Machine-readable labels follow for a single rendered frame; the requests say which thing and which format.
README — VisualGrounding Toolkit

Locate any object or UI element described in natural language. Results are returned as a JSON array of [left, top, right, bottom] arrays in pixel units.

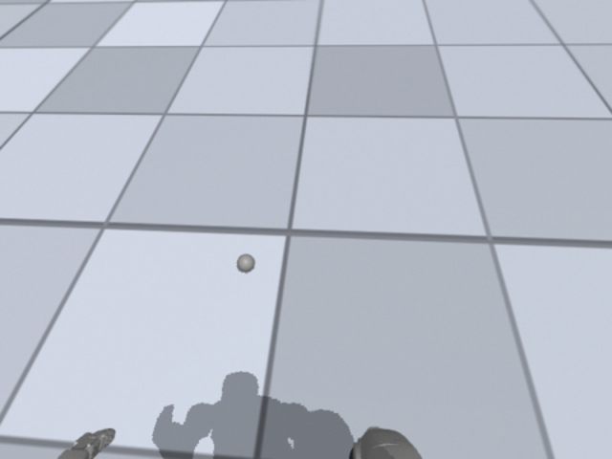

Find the ball
[[237, 254, 255, 272]]

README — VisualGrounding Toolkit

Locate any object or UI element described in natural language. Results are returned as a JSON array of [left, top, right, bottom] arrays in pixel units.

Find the left robot hand
[[57, 428, 116, 459]]

